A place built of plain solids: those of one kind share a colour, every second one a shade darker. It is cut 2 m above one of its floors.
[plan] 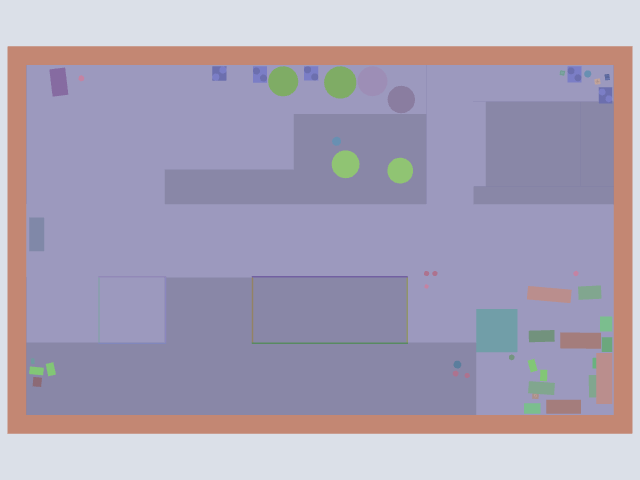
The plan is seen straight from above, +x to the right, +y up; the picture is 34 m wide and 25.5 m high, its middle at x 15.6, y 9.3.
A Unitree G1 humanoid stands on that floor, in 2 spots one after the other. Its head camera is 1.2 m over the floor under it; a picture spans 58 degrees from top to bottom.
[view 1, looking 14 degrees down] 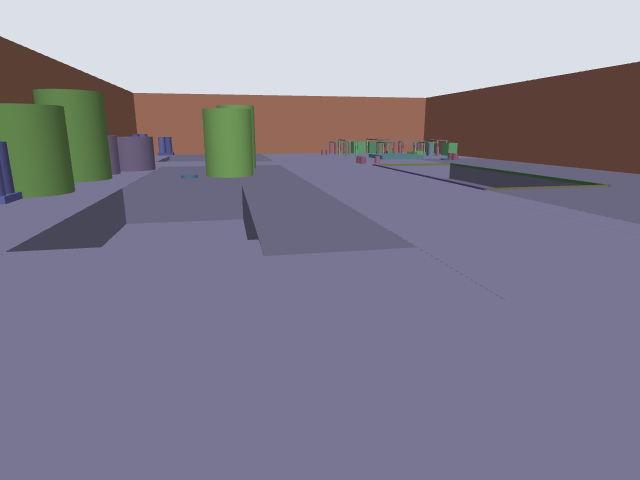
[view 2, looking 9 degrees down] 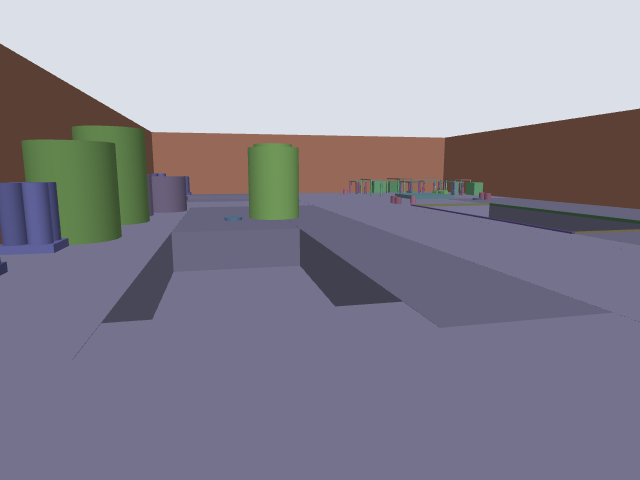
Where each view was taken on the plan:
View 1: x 2.62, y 13.41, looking -12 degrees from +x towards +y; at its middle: floor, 5.62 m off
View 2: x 4.04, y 14.90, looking -13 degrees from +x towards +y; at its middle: floor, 8.68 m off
